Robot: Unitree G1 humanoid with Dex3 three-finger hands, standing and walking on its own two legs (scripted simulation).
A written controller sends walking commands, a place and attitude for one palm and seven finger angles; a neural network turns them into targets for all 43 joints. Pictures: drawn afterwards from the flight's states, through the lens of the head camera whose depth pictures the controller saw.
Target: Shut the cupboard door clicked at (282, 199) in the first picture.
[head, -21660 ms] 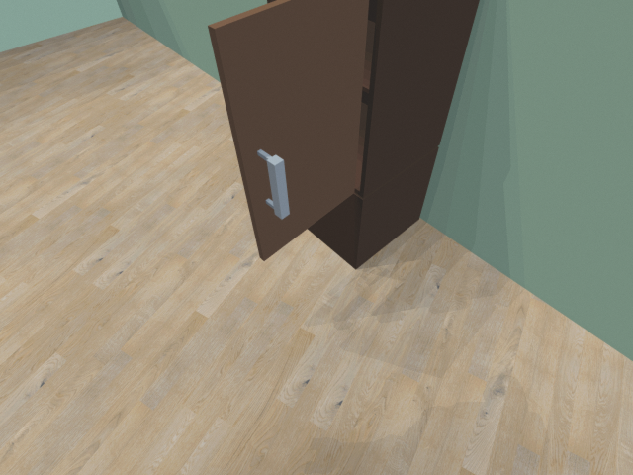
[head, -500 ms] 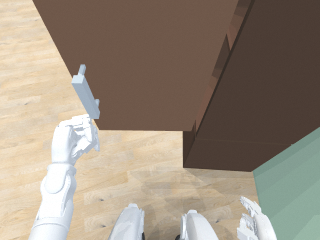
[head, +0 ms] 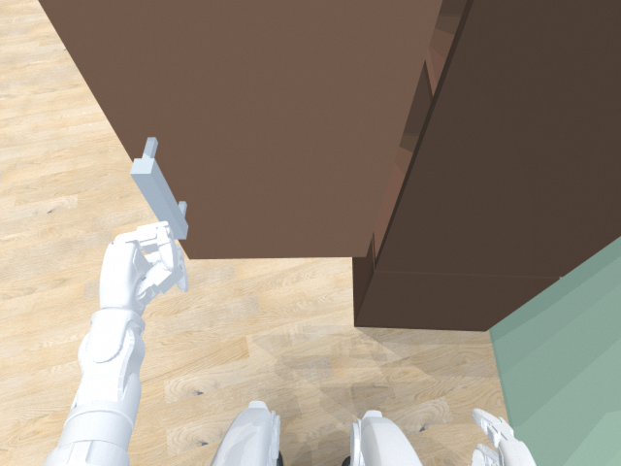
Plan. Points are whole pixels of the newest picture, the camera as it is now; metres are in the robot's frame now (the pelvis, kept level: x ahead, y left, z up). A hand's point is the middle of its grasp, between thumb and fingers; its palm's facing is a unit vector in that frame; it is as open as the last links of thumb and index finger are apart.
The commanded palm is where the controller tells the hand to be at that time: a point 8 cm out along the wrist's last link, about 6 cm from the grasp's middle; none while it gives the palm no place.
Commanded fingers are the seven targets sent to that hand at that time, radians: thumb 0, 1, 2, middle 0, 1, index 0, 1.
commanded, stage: bring the fist close to the handle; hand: left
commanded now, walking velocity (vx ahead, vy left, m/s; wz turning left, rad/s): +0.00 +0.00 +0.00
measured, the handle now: (166, 191) +0.47 +0.23 +0.03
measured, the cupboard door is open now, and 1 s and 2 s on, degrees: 93 85 74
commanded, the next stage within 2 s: push the door shut along its arc in 0.10 s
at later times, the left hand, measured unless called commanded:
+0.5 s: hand (178, 237) +0.39 +0.19 +0.03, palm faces +0.00 -1.00 -0.03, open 3.1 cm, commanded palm +0.37 +0.24 +0.03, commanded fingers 0.00 0.90 0.90 -1.30 -1.50 -1.30 -1.50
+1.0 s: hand (184, 209) +0.44 +0.19 +0.03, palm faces -0.12 -0.99 -0.05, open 3.1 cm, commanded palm +0.44 +0.22 +0.03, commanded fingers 0.00 0.90 0.90 -1.30 -1.50 -1.30 -1.50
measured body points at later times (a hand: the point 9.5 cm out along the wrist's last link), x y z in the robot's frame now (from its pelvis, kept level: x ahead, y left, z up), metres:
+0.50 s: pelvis +0.00 +0.00 -0.01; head +0.11 +0.02 +0.43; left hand +0.39 +0.25 +0.03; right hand +0.13 -0.25 -0.12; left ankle +0.03 +0.11 -0.63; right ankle +0.02 -0.10 -0.63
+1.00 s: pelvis -0.02 +0.01 -0.02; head +0.11 +0.03 +0.41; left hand +0.44 +0.25 +0.03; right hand +0.06 -0.26 -0.13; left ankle +0.03 +0.11 -0.63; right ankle +0.02 -0.10 -0.63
